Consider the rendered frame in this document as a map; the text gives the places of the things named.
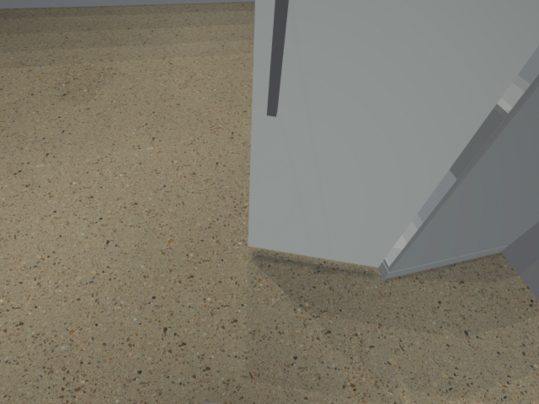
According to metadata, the handle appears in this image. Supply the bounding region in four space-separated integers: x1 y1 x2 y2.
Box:
267 0 289 117

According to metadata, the fridge door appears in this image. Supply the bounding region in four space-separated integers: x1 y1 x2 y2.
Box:
248 0 539 268

